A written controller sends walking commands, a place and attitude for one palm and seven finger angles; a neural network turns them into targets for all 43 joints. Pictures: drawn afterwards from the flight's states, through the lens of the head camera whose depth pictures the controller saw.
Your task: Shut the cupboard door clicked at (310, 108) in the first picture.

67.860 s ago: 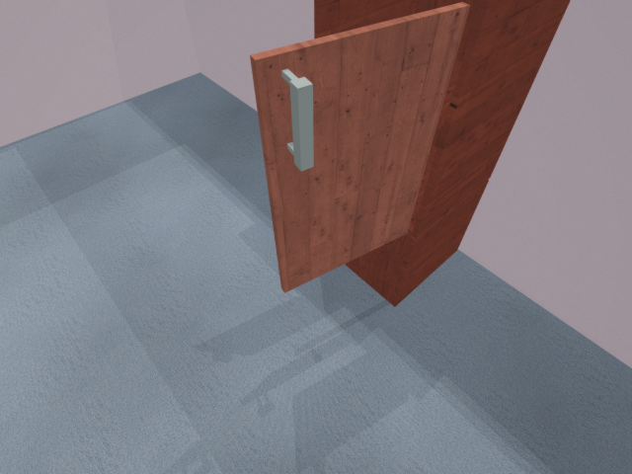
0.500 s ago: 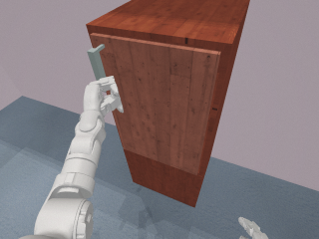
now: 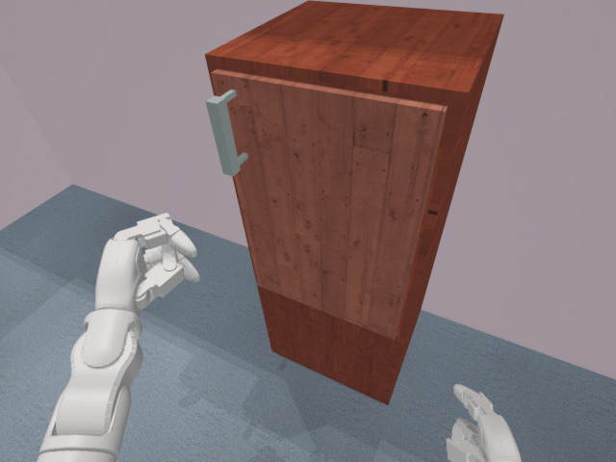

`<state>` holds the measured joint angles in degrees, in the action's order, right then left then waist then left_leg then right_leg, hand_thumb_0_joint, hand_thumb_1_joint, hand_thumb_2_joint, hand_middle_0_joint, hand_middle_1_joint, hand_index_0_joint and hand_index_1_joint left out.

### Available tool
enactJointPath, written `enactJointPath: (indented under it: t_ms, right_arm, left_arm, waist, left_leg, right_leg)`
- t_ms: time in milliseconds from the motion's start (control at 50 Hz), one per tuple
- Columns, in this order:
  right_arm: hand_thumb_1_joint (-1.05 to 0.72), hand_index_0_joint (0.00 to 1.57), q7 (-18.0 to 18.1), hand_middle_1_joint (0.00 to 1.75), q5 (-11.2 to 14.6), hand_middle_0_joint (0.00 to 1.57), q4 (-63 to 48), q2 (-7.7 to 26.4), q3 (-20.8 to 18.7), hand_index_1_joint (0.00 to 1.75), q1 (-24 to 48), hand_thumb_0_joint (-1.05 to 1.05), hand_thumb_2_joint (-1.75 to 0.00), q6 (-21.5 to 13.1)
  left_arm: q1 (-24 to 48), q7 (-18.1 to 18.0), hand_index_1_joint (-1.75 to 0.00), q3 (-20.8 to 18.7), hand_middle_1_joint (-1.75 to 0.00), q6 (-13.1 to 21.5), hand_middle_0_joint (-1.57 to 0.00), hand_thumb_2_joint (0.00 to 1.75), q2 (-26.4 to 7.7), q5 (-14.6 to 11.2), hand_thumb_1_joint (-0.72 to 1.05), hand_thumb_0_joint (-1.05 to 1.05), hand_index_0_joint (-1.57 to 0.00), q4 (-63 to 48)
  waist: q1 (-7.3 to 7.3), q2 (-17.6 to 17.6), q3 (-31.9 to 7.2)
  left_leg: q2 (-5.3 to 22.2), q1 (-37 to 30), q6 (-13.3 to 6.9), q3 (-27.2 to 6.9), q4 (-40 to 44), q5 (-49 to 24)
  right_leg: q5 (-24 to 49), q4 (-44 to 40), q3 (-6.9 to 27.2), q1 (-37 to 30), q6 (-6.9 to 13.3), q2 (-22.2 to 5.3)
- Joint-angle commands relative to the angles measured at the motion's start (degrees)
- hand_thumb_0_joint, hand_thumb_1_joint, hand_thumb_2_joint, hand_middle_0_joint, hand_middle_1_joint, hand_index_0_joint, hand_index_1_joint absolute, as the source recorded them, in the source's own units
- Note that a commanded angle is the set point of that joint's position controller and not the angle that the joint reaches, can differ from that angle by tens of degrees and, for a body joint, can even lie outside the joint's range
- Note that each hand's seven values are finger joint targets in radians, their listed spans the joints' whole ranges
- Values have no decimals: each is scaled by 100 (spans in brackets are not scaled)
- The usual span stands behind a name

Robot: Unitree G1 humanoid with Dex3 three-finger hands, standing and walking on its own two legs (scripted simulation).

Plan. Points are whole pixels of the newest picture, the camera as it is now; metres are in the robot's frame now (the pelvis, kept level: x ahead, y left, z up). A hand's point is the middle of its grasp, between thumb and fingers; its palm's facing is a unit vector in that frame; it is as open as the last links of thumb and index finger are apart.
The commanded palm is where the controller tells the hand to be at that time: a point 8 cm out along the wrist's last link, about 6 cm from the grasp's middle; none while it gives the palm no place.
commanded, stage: draw the hand back to the body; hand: left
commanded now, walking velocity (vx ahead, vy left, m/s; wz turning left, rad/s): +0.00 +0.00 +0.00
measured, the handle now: (231, 133) +0.61 +0.19 +0.15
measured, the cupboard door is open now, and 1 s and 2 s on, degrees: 0 0 0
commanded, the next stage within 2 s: step back with the hand held close in 0.86 s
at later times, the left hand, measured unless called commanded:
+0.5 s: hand (58, 327) +0.20 +0.27 +0.16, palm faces +0.44 -0.80 -0.41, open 6.2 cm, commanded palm +0.16 +0.31 +0.17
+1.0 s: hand (64, 312) +0.22 +0.28 +0.16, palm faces +0.45 -0.80 -0.41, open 7.4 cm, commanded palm +0.17 +0.31 +0.17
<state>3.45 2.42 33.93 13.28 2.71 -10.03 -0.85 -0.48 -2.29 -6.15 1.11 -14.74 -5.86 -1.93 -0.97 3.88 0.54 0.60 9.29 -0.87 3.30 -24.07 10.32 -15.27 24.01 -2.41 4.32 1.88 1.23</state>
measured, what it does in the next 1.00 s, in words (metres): stands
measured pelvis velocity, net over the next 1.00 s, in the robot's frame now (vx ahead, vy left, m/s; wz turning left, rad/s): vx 0.03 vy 0.01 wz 0.00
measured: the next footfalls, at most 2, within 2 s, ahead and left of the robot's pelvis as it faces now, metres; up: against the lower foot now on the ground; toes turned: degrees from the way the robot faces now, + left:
none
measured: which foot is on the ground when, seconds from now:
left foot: down 0.00-1.00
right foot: down 0.00-1.00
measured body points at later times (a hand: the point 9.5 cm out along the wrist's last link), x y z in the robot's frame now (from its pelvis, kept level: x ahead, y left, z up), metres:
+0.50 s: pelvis +0.02 +0.01 +0.00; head -0.01 -0.02 +0.45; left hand +0.18 +0.31 +0.18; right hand +0.21 -0.22 -0.09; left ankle +0.04 +0.11 -0.74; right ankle -0.02 -0.09 -0.74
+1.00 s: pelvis +0.03 +0.01 +0.00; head +0.01 -0.02 +0.45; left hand +0.19 +0.32 +0.18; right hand +0.22 -0.21 -0.09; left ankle +0.04 +0.11 -0.74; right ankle -0.02 -0.09 -0.74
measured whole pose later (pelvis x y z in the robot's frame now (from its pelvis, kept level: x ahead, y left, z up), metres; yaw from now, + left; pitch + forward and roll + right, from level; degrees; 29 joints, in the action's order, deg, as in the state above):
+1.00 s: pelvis +0.03 +0.01 +0.00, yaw +0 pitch -4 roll +0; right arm 4.0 1.1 35.4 13.1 1.0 -11.3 -2.5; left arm -26.1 -5.1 -19.8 4.0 -19.8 -4.8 -20.1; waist -3.2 4.5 0.1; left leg -0.4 7.0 -1.6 3.3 -23.6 12.9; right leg -16.5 21.0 -2.3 0.8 0.9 0.4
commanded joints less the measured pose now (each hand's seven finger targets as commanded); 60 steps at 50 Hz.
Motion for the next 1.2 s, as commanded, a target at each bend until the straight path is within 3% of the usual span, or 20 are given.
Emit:
enactJointPath:
  t_ms: [0, 40, 160, 220, 280, 320, 340, 420, 540, 620, 700, 760, 880, 940, 960, 980, 1000, 1060, 1120, 1180]
  right_arm:
    - [-90, 20, 38, 30, -87, 20, -799, 557, -199, 30, 782, 0, -90, -343]
    - [-90, 20, 62, 30, -99, 20, -784, 532, -226, 30, 786, 0, -90, -355]
    - [-90, 20, 60, 30, -101, 20, -759, 590, -260, 30, 831, 0, -90, -289]
    - [-90, 20, 45, 30, -106, 20, -751, 596, -288, 30, 881, 0, -90, -277]
    - [-90, 20, 49, 30, -112, 20, -808, 547, -318, 30, 848, 0, -90, -277]
    - [-90, 20, 53, 30, -143, 20, -780, 583, -328, 30, 844, 0, -90, -354]
    - [-90, 20, 51, 30, -136, 20, -824, 515, -333, 30, 799, 0, -90, -366]
    - [-90, 20, 44, 30, -137, 20, -817, 568, -368, 30, 757, 0, -90, -464]
    - [-90, 20, 88, 30, -129, 20, -714, 630, -414, 30, 634, 0, -90, -489]
    - [-90, 20, 139, 30, -137, 20, -689, 696, -425, 30, 636, 0, -90, -558]
    - [-90, 20, 127, 30, -167, 20, -758, 614, -393, 30, 674, 0, -90, -568]
    - [-90, 20, 100, 30, -179, 20, -757, 565, -354, 30, 691, 0, -90, -554]
    - [-90, 20, 78, 30, -156, 20, -765, 523, -356, 30, 666, 0, -90, -457]
    - [-90, 20, 83, 30, -159, 20, -790, 562, -390, 30, 634, 0, -90, -433]
    - [-90, 20, 84, 30, -156, 20, -787, 589, -386, 30, 633, 0, -90, -427]
    - [-90, 20, 73, 30, -96, 20, -963, 694, -428, 30, 614, 0, -90, -324]
    - [-90, 20, 101, 30, -133, 20, -836, 630, -417, 30, 588, 0, -90, -248]
    - [-90, 20, 107, 30, -116, 20, -948, 663, -465, 30, 570, 0, -90, -84]
    - [-90, 20, 147, 30, -91, 20, -1052, 707, -521, 30, 547, 0, -90, 44]
    - [-90, 20, 185, 30, -60, 20, -1196, 681, -523, 30, 509, 0, -90, 183]
  left_arm:
    - [1713, -248, -99, -684, -99, 697, -83, 90, -1199, 118, 90, 0, -83, -2059]
    - [1193, -262, -93, -605, -93, 701, -78, 90, -1050, 89, 90, 0, -78, -2173]
    - [-149, -254, -75, -1008, -75, 682, -61, 90, -1174, 71, 90, 0, -61, -1954]
    - [-659, -229, -66, -1260, -66, 705, -53, 90, -1293, 62, 90, 0, -53, -2074]
    - [-969, -267, -57, -1462, -57, 763, -45, 90, -1387, 55, 90, 0, -45, -2577]
    - [-1208, -314, -51, -1894, -51, 811, -39, 90, -1780, 94, 90, 0, -39, -2814]
    - [-1377, -326, -48, -1776, -48, 818, -36, 90, -1602, 72, 90, 0, -36, -3037]
    - [-2088, -377, -36, -2182, -36, 811, -25, 90, -1815, 91, 90, 0, -25, -3126]
    - [-1814, -392, -30, -1680, -30, 674, -20, 90, -1302, 104, 90, 0, -20, -2681]
    - [-1385, -442, -30, -1829, -30, 728, -20, 90, -1586, 187, 90, 0, -20, -2844]
    - [-1836, -465, -30, -1981, -30, 743, -20, 90, -1671, 159, 90, 0, -20, -3064]
    - [-2019, -469, -30, -2107, -30, 719, -20, 90, -1766, 156, 90, 0, -20, -3184]
    - [-2132, -414, -30, -1960, -30, 625, -20, 90, -1503, 110, 90, 0, -20, -2916]
    - [-2178, -385, -30, -1950, -30, 613, -20, 90, -1472, 90, 90, 0, -20, -2869]
    - [-2113, -385, -30, -2005, -30, 622, -20, 90, -1558, 109, 90, 0, -20, -2876]
    - [-1457, -427, -30, -2586, -30, 833, -20, 90, -2311, 163, 90, 0, -20, -3411]
    - [-2079, -392, -30, -2286, -30, 834, -20, 90, -1914, 146, 90, 0, -20, -2910]
    - [-2429, -378, -30, -2040, -30, 807, -20, 90, -1725, 186, 90, 0, -20, -2963]
    - [-2629, -442, -30, -2205, -30, 801, -20, 90, -1915, 184, 90, 0, -20, -3244]
    - [-2814, -506, -30, -2363, -30, 790, -20, 90, -2061, 146, 90, 0, -20, -3488]
  waist:
    - [-38, 149, -966]
    - [-32, 222, -865]
    - [-134, -579, -408]
    - [-188, -370, -222]
    - [-208, -91, -485]
    - [-288, 125, -566]
    - [-252, 214, -653]
    - [-306, 90, -444]
    - [-96, -318, 170]
    - [-176, -132, -259]
    - [-313, -156, -728]
    - [-332, 120, -632]
    - [-246, 109, -90]
    - [-251, -212, -280]
    - [-260, -205, -318]
    - [-96, -87, -163]
    - [-45, -396, -305]
    - [-29, -476, -674]
    - [-34, -132, -1119]
    - [-18, -223, -1336]
  left_leg:
    - [-13, -1123, -109, -327, 385, -208]
    - [-5, -1101, -112, -332, 405, -317]
    - [10, -881, -139, -302, 439, -323]
    - [17, -824, -137, -297, 434, -322]
    - [11, -825, -115, -309, 393, -489]
    - [0, -872, -116, -291, 307, -693]
    - [1, -827, -86, -334, 334, -731]
    - [22, -796, -87, -321, 245, -930]
    - [55, -714, -123, -309, 321, -662]
    - [11, -941, -156, -326, 329, -650]
    - [-23, -959, -143, -346, 277, -1048]
    - [-27, -843, -99, -323, 232, -1248]
    - [44, -727, -57, -303, 294, -1188]
    - [53, -773, -91, -291, 280, -1284]
    - [41, -789, -100, -277, 275, -1236]
    - [210, -429, -214, -391, -89, -967]
    - [196, -447, -231, -421, -249, -985]
    - [246, -470, -205, -335, -434, -1516]
    - [350, -601, -189, -328, -488, -2196]
    - [454, -533, -172, -385, -502, -2581]
  right_leg:
    - [460, -746, 178, 606, -93, -68]
    - [579, -732, 183, 492, -86, -93]
    - [586, -864, 161, 551, -145, -107]
    - [530, -954, 180, 601, -137, -103]
    - [736, -800, 179, 362, -114, -134]
    - [972, -804, 184, 348, -109, -129]
    - [991, -682, 155, 213, -93, -150]
    - [1145, -753, 127, 369, -98, -107]
    - [845, -809, 95, 748, -151, -132]
    - [782, -794, 118, 653, -136, -121]
    - [1250, -617, 120, 236, -119, -141]
    - [1486, -599, 123, 166, -105, -158]
    - [1357, -667, 92, 386, -106, -126]
    - [1484, -637, 90, 307, -133, -132]
    - [1444, -656, 90, 355, -143, -127]
    - [1851, -824, 542, 761, -145, -478]
    - [2093, -771, 560, 786, -140, -633]
    - [2780, -431, 497, 728, -216, -750]
    - [3076, -115, 446, 624, -245, -713]
    - [3104, 157, 420, 546, -231, -641]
